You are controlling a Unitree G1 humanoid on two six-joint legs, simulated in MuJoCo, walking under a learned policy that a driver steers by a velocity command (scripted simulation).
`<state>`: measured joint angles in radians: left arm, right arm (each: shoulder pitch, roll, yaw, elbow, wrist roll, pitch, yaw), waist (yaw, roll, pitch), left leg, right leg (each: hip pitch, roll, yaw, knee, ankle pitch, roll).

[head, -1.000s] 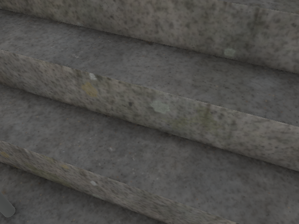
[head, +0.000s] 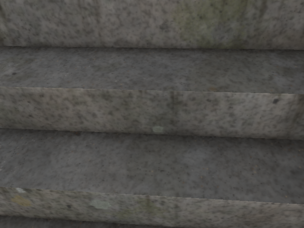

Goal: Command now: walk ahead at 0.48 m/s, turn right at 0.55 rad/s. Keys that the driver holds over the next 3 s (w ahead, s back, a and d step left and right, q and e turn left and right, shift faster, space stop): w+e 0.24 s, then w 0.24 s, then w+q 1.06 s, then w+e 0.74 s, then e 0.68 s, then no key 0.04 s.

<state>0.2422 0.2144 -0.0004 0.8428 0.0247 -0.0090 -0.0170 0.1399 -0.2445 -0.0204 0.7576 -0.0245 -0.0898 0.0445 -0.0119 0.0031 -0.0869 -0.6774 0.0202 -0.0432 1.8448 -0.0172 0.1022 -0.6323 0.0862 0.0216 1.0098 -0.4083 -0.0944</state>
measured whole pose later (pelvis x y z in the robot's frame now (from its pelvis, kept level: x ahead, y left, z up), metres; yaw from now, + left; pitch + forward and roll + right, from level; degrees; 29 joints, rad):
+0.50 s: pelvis +0.21 +0.06 +0.14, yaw -14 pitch +3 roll +3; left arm 0.46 0.13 0.00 1.08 0.02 -0.06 0.00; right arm 0.03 -0.16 0.04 0.70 -0.04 -0.08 0.01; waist -0.05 -0.03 -0.08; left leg -0.80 0.02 0.16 1.32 -0.61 0.08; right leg -0.25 0.05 0.22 0.78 0.09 -0.17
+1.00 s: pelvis +0.43 -0.02 +0.32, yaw +0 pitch +6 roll -4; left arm -0.15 0.02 -0.13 0.60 0.03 -0.11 -0.03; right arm 0.59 0.00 0.02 1.11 -0.02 -0.05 -0.03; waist -0.10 -0.01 -0.02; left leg -0.15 0.07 -0.14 0.42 0.01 0.08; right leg -0.99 -0.08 -0.15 1.38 -0.54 -0.05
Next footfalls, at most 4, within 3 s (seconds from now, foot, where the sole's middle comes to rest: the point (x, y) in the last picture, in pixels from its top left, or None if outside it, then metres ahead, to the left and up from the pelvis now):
0.44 left None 0.34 0.13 -0.51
0.96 right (212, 164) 0.58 -0.16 -0.30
1.50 left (102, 68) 0.85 0.20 -0.10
2.06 right None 1.07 0.12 0.11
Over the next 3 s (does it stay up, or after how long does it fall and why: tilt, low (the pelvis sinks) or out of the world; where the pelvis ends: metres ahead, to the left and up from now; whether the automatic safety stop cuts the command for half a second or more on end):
stays up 1.26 0.14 1.04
